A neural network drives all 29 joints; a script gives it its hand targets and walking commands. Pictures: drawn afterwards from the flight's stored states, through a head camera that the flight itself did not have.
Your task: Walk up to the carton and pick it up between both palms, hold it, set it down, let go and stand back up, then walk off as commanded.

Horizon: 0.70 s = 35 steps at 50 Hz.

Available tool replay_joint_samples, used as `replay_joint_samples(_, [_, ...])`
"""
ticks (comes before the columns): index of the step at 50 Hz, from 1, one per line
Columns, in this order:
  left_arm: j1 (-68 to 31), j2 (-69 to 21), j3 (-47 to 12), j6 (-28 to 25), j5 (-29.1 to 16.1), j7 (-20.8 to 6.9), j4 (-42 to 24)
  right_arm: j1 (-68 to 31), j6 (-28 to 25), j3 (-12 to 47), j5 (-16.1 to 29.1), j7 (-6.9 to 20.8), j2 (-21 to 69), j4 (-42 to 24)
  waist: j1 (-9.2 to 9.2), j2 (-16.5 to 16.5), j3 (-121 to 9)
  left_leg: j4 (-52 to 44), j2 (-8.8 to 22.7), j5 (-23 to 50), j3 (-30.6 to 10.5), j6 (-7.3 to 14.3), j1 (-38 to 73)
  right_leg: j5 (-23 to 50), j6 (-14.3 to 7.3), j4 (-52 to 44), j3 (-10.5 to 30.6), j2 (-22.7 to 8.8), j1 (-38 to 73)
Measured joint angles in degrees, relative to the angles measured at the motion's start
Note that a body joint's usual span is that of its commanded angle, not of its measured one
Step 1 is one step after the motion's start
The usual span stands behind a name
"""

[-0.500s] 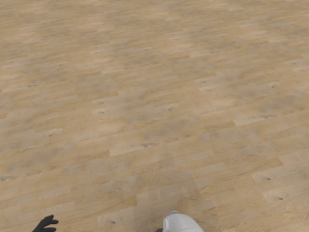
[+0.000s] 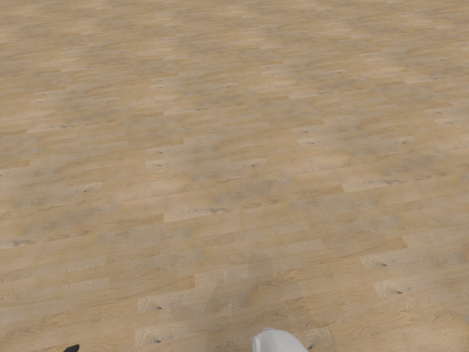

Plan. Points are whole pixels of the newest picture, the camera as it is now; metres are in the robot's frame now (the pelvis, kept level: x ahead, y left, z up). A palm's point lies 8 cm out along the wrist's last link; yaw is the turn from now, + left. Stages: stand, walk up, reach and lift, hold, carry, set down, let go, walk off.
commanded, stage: walk up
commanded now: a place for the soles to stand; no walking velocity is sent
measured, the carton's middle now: out of the picture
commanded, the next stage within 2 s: none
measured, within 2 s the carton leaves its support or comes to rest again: neither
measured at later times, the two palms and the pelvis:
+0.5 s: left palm out of the picture -0.11 +0.26 -0.07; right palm out of the picture -0.15 -0.34 -0.12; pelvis -0.17 -0.06 +0.00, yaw +8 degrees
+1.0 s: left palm out of the picture -0.29 +0.23 -0.06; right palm out of the picture -0.23 -0.37 -0.10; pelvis -0.30 -0.09 +0.01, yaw +16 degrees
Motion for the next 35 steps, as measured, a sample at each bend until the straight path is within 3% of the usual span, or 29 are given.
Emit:
replay_joint_samples(1, [0.7, 0.1, 0.0, -0.6, 0.0, 0.0, -0.1, -0.9, -0.2, 0.0, -0.3, -0.2, 0.0, 0.0, 0.14, 0.0, -0.9, 0.5, 0.0, 0.7, 0.1, -0.3, -1.5, -0.6, -1.9, -1.2, 1.2, -1.4, 1.4])
replay_joint_samples(3, [1.8, 0.8, 0.0, -2.6, 0.0, 0.0, -0.1, -3.5, -1.5, 0.0, -0.6, -1.1, 0.0, -0.1, 0.88, 0.1, -1.4, 4.8, -0.1, 0.2, 0.1, -1.0, -6.3, 3.2, -3.8, -14.7, 1.8, -4.8, 6.4])
replay_joint_samples(6, [1.7, 0.2, 0.0, -2.2, 0.0, 0.0, 0.0, -7.7, -2.7, 0.0, -0.7, -1.8, 0.0, 0.0, 1.10, 2.4, 2.2, 14.5, -0.4, -5.0, -1.0, -1.0, -10.3, 7.3, -9.6, -12.2, -1.0, -4.2, 6.0])
replay_joint_samples(8, [1.9, -0.6, 0.0, -1.8, 0.0, 0.0, 0.0, -8.8, -2.3, 0.0, -0.7, -1.6, -0.2, 0.0, 1.24, 3.1, 2.1, 19.9, -1.2, -3.5, -1.0, -1.0, -13.5, 7.4, -9.7, -13.1, -2.3, -4.7, 5.9])
replay_joint_samples(12, [2.0, -0.7, 0.0, -1.6, 0.4, 0.3, -0.1, -9.0, -2.5, 0.1, -0.7, 0.1, -0.3, 0.0, 0.93, 3.2, 1.2, 21.6, -1.2, 1.4, -1.0, -1.0, -14.8, 13.5, -4.8, -20.6, -3.8, -4.7, 5.8])
replay_joint_samples(14, [1.7, -0.4, 0.0, -1.6, 0.9, 0.4, -0.1, -7.2, -2.4, 0.1, -0.7, 1.2, -0.3, 0.0, -0.20, 3.2, -0.1, 21.6, -0.9, 1.7, -1.0, -1.0, -14.2, 16.8, -3.8, -25.5, -5.7, -4.3, 5.8])
replay_joint_samples(18, [0.1, 0.5, 0.0, -1.6, 1.3, 0.4, -0.1, -0.9, -2.0, 0.0, -0.7, 2.6, -0.4, 0.0, -1.90, 3.0, -1.2, 10.8, 1.6, -2.4, -1.0, -0.3, -4.8, 18.4, -2.8, -31.0, -9.2, -3.4, 5.5])
replay_joint_samples(19, [0.0, 0.9, 0.0, -1.6, 1.3, 0.4, 0.0, 0.6, -2.1, 0.0, -0.7, 2.7, -0.7, 0.0, -2.22, 3.2, -1.2, 5.4, 2.6, -4.3, -1.1, 1.3, -1.0, 14.8, -2.8, -28.3, -9.4, -3.0, 3.8])
replay_joint_samples(20, [-0.1, 1.4, 0.0, -1.4, 1.3, 0.4, 0.0, 1.5, -1.7, 0.0, -0.7, 2.7, -0.8, 0.1, -2.58, 2.9, -1.0, 3.7, 3.0, -8.4, -1.1, 1.6, -0.1, 8.8, -2.8, -22.3, -9.3, -3.1, 1.1])
replay_joint_samples(23, [0.6, 0.9, 0.0, 0.2, 1.3, 0.5, 0.0, 3.4, 0.7, 0.0, -0.7, 2.7, 0.5, 0.3, -2.69, 2.0, -0.2, 5.5, 2.8, -5.3, -0.5, 1.0, -0.3, 1.2, -2.9, -1.1, -8.1, -2.5, -1.6])
replay_joint_samples(25, [1.3, 0.8, 0.0, -0.1, 1.3, 0.4, 0.0, 3.1, 0.6, 0.0, -0.7, 2.3, 1.1, 0.2, -2.62, 2.1, -1.2, 5.0, 2.8, -2.7, -0.4, 1.0, -1.9, 1.1, -3.5, 6.4, -6.9, -1.7, -1.0])
replay_joint_samples(26, [1.5, 0.8, 0.0, -0.7, 1.3, 0.4, -0.1, 2.2, 0.3, 0.0, -0.7, 1.9, 1.3, 0.1, -2.49, 2.1, -1.5, 5.0, 2.8, -1.6, -0.4, 0.3, -3.4, 1.0, -4.8, 3.6, -6.6, -2.0, 0.8])
replay_joint_samples(29, [2.2, 1.2, 0.0, -3.1, 1.3, 0.4, -0.1, -1.5, -1.8, 0.0, -0.7, 0.7, 1.2, 0.2, -1.51, 2.2, -1.3, 7.3, 1.8, 0.1, -0.4, -2.9, -8.9, 3.4, -7.0, -17.7, -6.4, -4.7, 9.6])
replay_joint_samples(31, [2.6, 0.7, 0.0, -3.1, 1.3, 0.4, 0.0, -4.2, -2.8, 0.0, -0.9, -0.1, 1.3, 0.2, -1.27, 3.4, 1.3, 12.3, 1.7, -3.6, -0.6, -2.9, -10.2, 5.5, -10.5, -16.1, -7.7, -4.8, 9.6])
replay_joint_samples(32, [3.0, 0.4, 0.0, -3.0, 1.3, 0.4, 0.0, -4.6, -2.7, 0.0, -0.9, -0.2, 1.3, 0.2, -1.22, 3.6, 1.1, 15.1, 1.4, -3.8, -0.6, -2.9, -11.7, 5.9, -11.2, -16.0, -8.5, -5.4, 9.6])
replay_joint_samples(35, [4.1, -0.2, 0.0, -2.9, 1.3, 0.4, 0.0, -6.1, -2.5, 0.0, -0.9, 0.2, 1.0, 0.2, -0.60, 3.7, 0.4, 18.3, 1.3, 0.1, -0.7, -3.0, -13.9, 8.6, -9.9, -19.2, -9.0, -6.6, 9.6])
